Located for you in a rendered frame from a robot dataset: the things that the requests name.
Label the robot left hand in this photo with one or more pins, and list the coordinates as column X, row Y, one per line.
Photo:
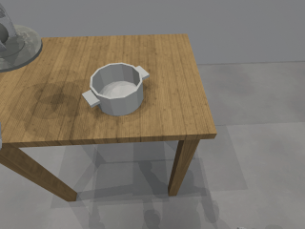
column 5, row 21

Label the pot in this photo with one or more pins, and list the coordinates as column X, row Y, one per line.
column 117, row 88

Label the table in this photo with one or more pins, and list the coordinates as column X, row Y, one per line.
column 41, row 104

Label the lid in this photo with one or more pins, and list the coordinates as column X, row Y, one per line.
column 21, row 49

